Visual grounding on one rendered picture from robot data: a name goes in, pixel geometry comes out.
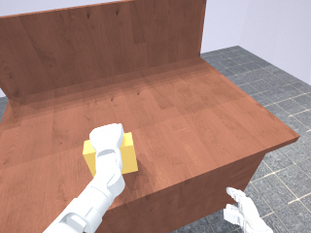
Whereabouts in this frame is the robot left forearm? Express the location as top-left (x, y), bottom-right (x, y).
top-left (43, 146), bottom-right (125, 233)

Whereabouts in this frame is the left robot hand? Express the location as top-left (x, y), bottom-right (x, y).
top-left (89, 123), bottom-right (124, 152)

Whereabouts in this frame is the robot right forearm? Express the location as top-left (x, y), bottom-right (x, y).
top-left (243, 216), bottom-right (273, 233)

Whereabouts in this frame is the right robot hand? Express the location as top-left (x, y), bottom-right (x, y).
top-left (224, 187), bottom-right (259, 231)

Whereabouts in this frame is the sponge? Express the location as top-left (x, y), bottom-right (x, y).
top-left (83, 132), bottom-right (138, 177)

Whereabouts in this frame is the table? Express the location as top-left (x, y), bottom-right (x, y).
top-left (0, 0), bottom-right (300, 233)

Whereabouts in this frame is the left robot upper arm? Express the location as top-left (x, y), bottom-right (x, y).
top-left (49, 220), bottom-right (79, 233)

